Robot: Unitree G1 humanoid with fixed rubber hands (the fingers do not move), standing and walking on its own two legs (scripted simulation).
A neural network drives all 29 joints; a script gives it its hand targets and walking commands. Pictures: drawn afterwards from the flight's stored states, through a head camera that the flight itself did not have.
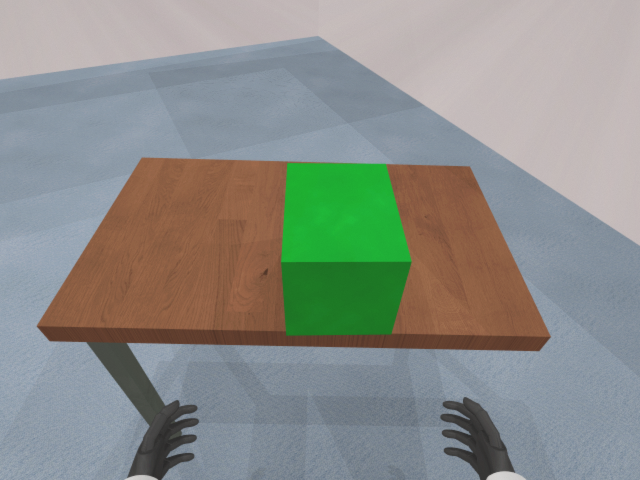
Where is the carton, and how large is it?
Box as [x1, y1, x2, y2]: [281, 163, 411, 335]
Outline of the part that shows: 287,163 281,257 286,335 391,333 411,261 385,164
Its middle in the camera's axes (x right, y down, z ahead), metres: +0.03 +0.01 +0.67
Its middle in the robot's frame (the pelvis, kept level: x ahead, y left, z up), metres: +0.51 +0.02 +0.00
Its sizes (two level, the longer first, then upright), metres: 0.240 0.178 0.183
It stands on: a table, 0.69 m high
